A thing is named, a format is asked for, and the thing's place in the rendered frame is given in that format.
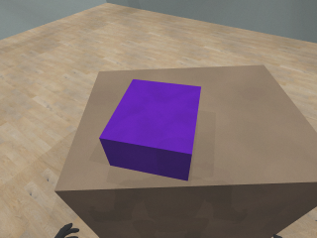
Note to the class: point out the carton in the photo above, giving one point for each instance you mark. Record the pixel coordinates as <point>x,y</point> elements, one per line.
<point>152,129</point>

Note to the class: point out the pedestal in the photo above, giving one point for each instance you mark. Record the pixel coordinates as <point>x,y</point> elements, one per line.
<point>253,168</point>

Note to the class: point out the left robot hand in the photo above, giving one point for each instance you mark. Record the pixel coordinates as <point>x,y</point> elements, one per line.
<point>66,230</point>

